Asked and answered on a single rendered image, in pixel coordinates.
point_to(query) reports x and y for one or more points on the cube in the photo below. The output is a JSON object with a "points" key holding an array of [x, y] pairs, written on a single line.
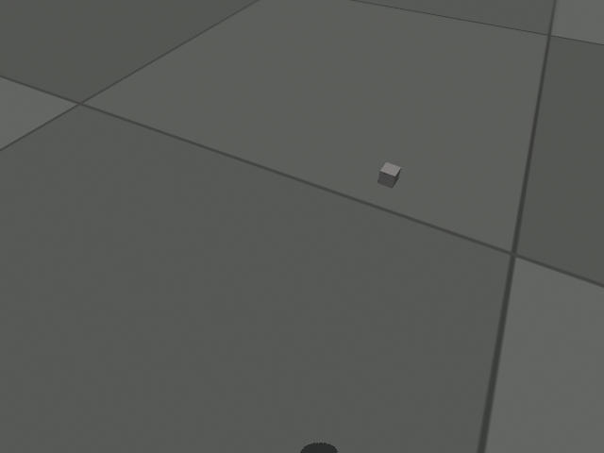
{"points": [[389, 175]]}

